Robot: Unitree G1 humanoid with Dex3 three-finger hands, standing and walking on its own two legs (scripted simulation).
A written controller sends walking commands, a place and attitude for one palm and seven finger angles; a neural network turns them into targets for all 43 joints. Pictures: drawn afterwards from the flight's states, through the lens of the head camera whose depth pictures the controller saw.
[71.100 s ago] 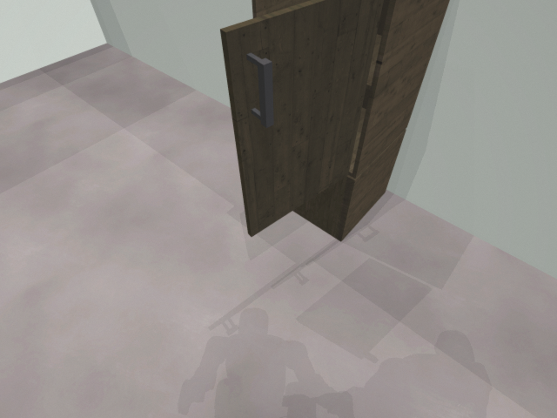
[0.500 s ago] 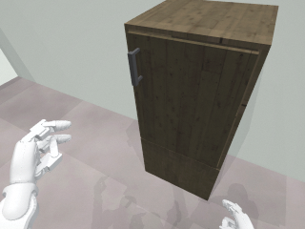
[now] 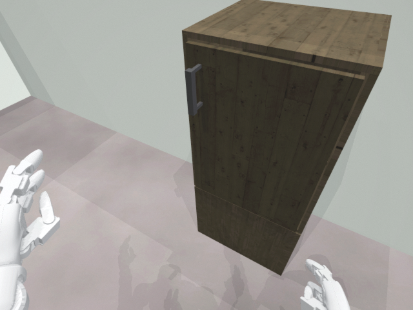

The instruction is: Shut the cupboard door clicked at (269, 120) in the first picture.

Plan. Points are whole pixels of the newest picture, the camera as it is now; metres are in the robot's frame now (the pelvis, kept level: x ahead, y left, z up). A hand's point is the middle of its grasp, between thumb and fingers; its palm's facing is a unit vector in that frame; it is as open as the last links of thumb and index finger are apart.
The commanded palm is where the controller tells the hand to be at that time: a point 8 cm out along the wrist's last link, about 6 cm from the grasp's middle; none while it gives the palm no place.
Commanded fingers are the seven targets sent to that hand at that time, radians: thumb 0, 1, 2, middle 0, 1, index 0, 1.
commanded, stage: draw the hand back to the body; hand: left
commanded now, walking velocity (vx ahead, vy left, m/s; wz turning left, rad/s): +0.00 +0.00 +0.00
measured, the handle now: (195, 90) +0.64 +0.12 +0.13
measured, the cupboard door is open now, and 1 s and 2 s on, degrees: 0 0 0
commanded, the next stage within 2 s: step back with the hand held close in 0.02 s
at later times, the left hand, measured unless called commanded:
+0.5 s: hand (57, 216) +0.20 +0.26 +0.15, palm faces +0.33 -0.80 -0.50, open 7.4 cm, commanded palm +0.14 +0.30 +0.17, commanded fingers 0.00 0.90 0.90 -0.20 -0.30 -0.20 -0.30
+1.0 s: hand out of the picture +0.11 +0.28 +0.15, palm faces +0.44 -0.78 -0.43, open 7.4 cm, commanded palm +0.04 +0.32 +0.17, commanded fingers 0.00 0.90 0.90 -0.20 -0.30 -0.20 -0.30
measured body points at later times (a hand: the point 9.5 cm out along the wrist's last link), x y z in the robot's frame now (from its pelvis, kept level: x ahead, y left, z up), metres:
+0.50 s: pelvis -0.01 +0.01 -0.01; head -0.01 +0.00 +0.44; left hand +0.17 +0.30 +0.18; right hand +0.15 -0.25 -0.09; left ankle -0.01 +0.06 -0.74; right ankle +0.00 -0.10 -0.74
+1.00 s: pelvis -0.10 +0.02 -0.03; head -0.09 +0.05 +0.42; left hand +0.08 +0.32 +0.18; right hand +0.05 -0.24 -0.10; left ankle -0.01 +0.06 -0.74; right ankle +0.00 -0.10 -0.74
